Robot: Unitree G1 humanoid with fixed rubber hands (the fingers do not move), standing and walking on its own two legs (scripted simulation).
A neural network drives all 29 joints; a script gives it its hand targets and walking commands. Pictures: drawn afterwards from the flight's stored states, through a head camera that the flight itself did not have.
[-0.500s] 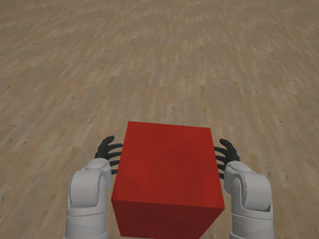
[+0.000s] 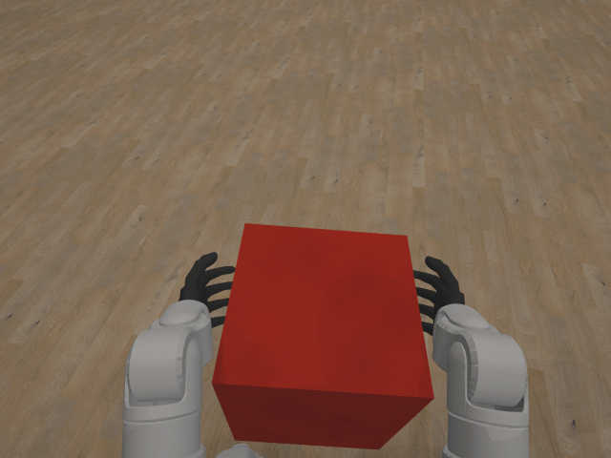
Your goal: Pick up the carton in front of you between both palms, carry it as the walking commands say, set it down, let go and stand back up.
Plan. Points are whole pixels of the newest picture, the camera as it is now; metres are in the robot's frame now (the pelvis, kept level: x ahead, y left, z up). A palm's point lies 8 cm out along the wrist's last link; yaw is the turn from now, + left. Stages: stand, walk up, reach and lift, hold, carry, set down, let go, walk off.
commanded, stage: carry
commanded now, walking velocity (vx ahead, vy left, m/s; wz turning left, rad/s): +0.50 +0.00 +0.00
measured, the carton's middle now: (316, 343) +0.27 +0.01 -0.01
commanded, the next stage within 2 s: none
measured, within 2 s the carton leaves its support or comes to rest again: neither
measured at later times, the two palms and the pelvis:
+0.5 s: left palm (219, 148) +0.60 +0.18 +0.07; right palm (386, 152) +0.58 -0.11 +0.08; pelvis +0.33 +0.05 +0.00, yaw -3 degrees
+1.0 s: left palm (262, 64) +0.92 +0.14 +0.08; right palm (388, 69) +0.91 -0.16 +0.07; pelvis +0.64 +0.00 +0.00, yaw +0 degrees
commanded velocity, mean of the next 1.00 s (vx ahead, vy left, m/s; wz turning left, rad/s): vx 0.38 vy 0.00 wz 0.00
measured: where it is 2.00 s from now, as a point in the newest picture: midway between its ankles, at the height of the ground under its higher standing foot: (319, 311)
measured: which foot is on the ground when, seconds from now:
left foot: up 0.00-0.18, down 0.20-0.72, up 0.74-1.00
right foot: down 0.00-0.20, up 0.22-0.66, down 0.68-1.00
